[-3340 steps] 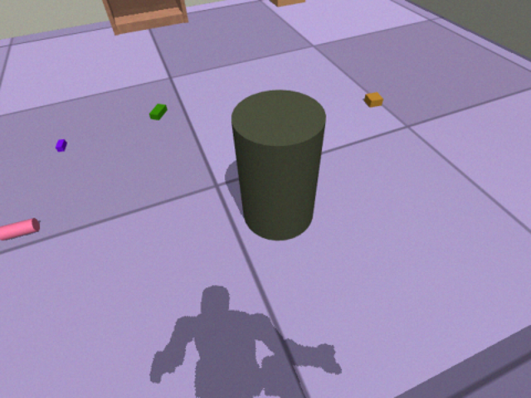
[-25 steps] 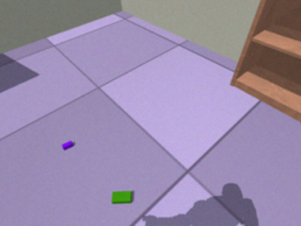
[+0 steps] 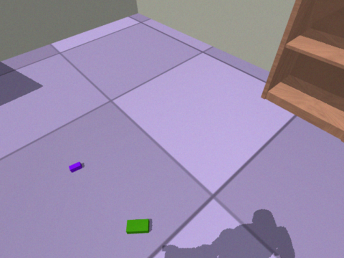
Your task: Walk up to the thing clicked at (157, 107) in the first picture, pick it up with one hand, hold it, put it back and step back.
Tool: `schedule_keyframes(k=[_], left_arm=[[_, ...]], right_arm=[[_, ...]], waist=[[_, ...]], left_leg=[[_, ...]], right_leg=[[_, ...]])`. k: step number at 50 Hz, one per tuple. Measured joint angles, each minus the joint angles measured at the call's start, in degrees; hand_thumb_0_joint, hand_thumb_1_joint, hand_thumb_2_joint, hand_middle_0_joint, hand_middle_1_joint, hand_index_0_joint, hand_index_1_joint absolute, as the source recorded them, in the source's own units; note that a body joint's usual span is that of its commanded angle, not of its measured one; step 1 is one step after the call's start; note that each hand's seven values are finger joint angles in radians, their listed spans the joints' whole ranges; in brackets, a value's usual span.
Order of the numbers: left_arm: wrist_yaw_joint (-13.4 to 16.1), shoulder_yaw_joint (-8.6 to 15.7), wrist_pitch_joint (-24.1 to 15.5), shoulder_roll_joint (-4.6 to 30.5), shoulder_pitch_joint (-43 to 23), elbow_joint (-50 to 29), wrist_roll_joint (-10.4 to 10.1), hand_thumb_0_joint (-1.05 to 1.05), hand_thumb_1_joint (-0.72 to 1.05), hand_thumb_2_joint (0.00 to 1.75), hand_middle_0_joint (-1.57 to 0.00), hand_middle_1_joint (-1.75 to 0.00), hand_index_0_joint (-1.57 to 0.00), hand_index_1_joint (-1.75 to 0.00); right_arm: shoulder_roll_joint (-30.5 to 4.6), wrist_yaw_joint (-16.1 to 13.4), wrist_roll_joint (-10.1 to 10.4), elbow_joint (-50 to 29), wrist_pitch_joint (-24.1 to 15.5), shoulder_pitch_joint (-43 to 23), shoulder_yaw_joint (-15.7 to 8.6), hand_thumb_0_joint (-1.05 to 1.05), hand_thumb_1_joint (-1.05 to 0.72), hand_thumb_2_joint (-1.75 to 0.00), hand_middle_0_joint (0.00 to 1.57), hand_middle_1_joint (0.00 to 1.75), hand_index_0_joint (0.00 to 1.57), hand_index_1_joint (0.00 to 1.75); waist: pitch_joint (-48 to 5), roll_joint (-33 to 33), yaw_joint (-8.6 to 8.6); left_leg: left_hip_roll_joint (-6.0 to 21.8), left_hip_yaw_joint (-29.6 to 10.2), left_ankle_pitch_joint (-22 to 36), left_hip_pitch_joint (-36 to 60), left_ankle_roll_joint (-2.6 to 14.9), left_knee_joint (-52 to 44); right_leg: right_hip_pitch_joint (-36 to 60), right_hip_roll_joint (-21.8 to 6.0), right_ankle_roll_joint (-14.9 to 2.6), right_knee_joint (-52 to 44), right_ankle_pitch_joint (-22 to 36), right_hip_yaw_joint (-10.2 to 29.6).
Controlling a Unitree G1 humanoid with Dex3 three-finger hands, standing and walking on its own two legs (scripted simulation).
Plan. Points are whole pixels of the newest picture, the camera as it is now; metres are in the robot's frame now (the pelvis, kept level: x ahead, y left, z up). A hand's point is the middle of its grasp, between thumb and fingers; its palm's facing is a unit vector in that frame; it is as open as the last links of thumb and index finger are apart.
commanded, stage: stand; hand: left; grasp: from above
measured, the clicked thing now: (138, 226) +0.42 +0.24 -0.76
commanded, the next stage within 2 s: step back in 0.22 s
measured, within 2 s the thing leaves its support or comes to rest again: neither
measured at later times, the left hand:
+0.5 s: hand out of the picture +0.08 +0.29 -0.18, palm faces -0.01 -0.93 -0.38, open 7.4 cm
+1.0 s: hand out of the picture -0.02 +0.28 -0.18, palm faces -0.11 -0.91 -0.40, open 7.4 cm
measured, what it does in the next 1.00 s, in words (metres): walks backwards: right foot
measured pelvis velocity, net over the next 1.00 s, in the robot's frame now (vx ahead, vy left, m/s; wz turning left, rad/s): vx -0.14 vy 0.02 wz -0.10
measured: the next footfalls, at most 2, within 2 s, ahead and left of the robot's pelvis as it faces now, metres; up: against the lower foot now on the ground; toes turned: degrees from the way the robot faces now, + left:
right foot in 0.96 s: -0.12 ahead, -0.10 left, +0.00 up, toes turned -3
left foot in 1.34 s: -0.21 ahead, +0.15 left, +0.00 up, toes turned -3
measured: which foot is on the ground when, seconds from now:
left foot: down 0.00-1.00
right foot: down 0.00-0.52, up 0.54-0.94, down 0.96-1.00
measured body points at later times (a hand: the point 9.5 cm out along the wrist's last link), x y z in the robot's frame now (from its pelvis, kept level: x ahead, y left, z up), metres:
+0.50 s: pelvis -0.04 +0.03 -0.02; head +0.02 +0.03 +0.42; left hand +0.08 +0.34 -0.15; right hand +0.05 -0.30 -0.14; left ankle -0.03 +0.13 -0.74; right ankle +0.00 -0.13 -0.75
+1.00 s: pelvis -0.14 +0.02 -0.03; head -0.08 +0.01 +0.41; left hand -0.02 +0.33 -0.15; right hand -0.05 -0.29 -0.16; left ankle -0.04 +0.13 -0.75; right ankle -0.16 -0.09 -0.75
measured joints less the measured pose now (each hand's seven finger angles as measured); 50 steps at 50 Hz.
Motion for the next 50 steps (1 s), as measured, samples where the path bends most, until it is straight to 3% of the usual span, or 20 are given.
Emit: schedule_keyframes(k=[11,17,23,26,28,31,33,36,43,46,48,50], left_arm=[[-0.11,-0.11,0.05,0.36,0.33,-0.14,0.02,0.01,0.91,0.89,-0.20,-0.30,-0.20,-0.30],[0.27,1.55,0.71,1.58,-0.92,-3.76,-1.02,0.01,0.90,0.89,-0.20,-0.30,-0.20,-0.30],[0.50,2.06,2.17,2.62,-2.81,-7.70,-0.18,0.01,0.90,0.89,-0.20,-0.30,-0.20,-0.30],[0.55,2.02,3.02,3.45,-3.32,-9.58,0.05,0.01,0.90,0.89,-0.20,-0.30,-0.20,-0.30],[1.03,2.40,3.55,4.43,-4.58,-10.64,-0.14,0.01,0.90,0.89,-0.20,-0.30,-0.20,-0.30],[1.90,2.59,3.83,5.07,-5.30,-11.97,-0.20,0.01,0.91,0.89,-0.20,-0.30,-0.20,-0.30],[1.92,2.41,3.87,5.04,-5.11,-12.68,-0.51,0.01,0.91,0.89,-0.20,-0.30,-0.20,-0.30],[1.54,2.25,3.64,4.65,-3.46,-13.77,-0.38,0.01,0.91,0.89,-0.20,-0.30,-0.20,-0.30],[0.91,2.67,3.84,4.03,0.34,-14.30,-0.06,0.01,0.91,0.89,-0.20,-0.30,-0.20,-0.30],[0.52,2.89,3.53,3.89,1.04,-14.40,0.06,0.01,0.91,0.89,-0.20,-0.30,-0.20,-0.30],[0.16,3.06,3.11,3.78,1.68,-14.39,0.19,0.01,0.91,0.89,-0.20,-0.30,-0.20,-0.30],[0.01,3.11,2.69,2.25,1.93,-13.89,0.60,0.01,0.91,0.89,-0.20,-0.30,-0.20,-0.30]], right_arm=[[-0.08,0.14,-0.03,0.06,0.07,0.33,0.08,0.01,-0.90,-0.90,0.20,0.30,0.20,0.30],[-1.43,0.69,1.03,-2.90,1.51,-2.07,-0.90,0.01,-0.90,-0.90,0.21,0.30,0.20,0.30],[-3.87,0.92,0.89,-6.04,2.78,-2.22,-2.41,0.01,-0.90,-0.90,0.20,0.30,0.20,0.30],[-4.38,1.20,0.65,-7.22,2.78,-0.32,-3.03,0.01,-0.90,-0.90,0.20,0.30,0.20,0.30],[-3.41,1.17,0.16,-7.41,2.49,0.11,-3.06,0.01,-0.90,-0.90,0.20,0.30,0.20,0.30],[-1.81,0.93,-0.64,-8.28,2.20,0.98,-2.59,0.01,-0.90,-0.90,0.20,0.30,0.20,0.30],[-1.16,0.45,-0.99,-8.93,2.23,1.31,-2.39,0.01,-0.90,-0.90,0.20,0.30,0.20,0.30],[-0.87,-0.21,-0.90,-10.41,2.18,1.13,-2.40,0.01,-0.90,-0.90,0.21,0.30,0.20,0.30],[-0.45,-0.68,-0.55,-14.66,1.43,-0.29,-2.26,0.01,-0.90,-0.90,0.21,0.30,0.21,0.30],[-0.84,-0.42,-0.58,-15.71,1.68,-0.89,-1.98,0.01,-0.90,-0.89,0.21,0.30,0.21,0.30],[-1.35,-0.18,-0.43,-15.94,2.16,-1.14,-1.93,0.01,-0.90,-0.89,0.21,0.30,0.21,0.30],[-2.65,-0.09,-0.01,-15.27,2.87,-1.64,-2.33,0.01,-0.90,-0.89,0.21,0.30,0.21,0.30]], waist=[[0.18,-0.02,-0.03],[3.65,0.35,-0.50],[6.12,0.12,-0.67],[5.06,-0.69,-1.24],[6.08,-2.34,-0.98],[7.10,-3.05,-1.40],[7.33,-3.16,-1.54],[7.53,-3.13,-1.19],[8.36,-2.85,-0.99],[8.52,-2.33,-0.70],[8.08,-1.75,-0.39],[8.54,1.94,-0.86]], left_leg=[[0.05,-0.02,0.10,-0.24,-0.08,-0.15],[0.37,-0.44,-2.18,-6.24,0.22,7.33],[-1.58,-0.23,-7.16,-12.25,2.74,19.08],[-2.58,0.14,-9.78,-11.77,3.49,19.70],[-3.12,0.95,-10.04,-12.18,3.84,20.16],[-2.48,0.85,-7.46,-12.22,4.17,18.09],[-2.14,1.01,-5.54,-12.10,4.32,15.68],[-1.74,2.36,-3.86,-12.25,4.64,13.84],[-0.76,5.35,-2.92,-14.41,4.62,15.87],[-0.01,6.27,-2.67,-16.17,4.03,17.86],[0.60,6.69,-2.64,-17.73,3.35,19.64],[2.63,4.69,-2.41,-18.60,2.63,21.30]], right_leg=[[-0.34,0.05,-0.08,0.07,-0.02,-0.02],[-5.37,0.45,-0.42,5.66,-1.41,-0.22],[-10.41,-0.85,0.21,12.24,-3.18,0.18],[-13.86,-1.85,0.37,17.08,-5.14,0.54],[-16.38,0.02,-1.49,23.26,-11.21,4.36],[-19.80,5.88,-2.91,35.69,-20.34,8.56],[-21.20,7.95,-3.17,41.46,-20.14,9.29],[-21.45,8.55,-2.29,46.03,-18.42,9.53],[-15.44,5.44,-0.15,37.72,-18.72,8.48],[-12.52,3.72,-0.40,30.03,-17.47,6.43],[-9.79,2.95,-1.19,22.78,-13.66,4.91],[-8.47,4.96,-1.94,20.34,-11.57,2.86]])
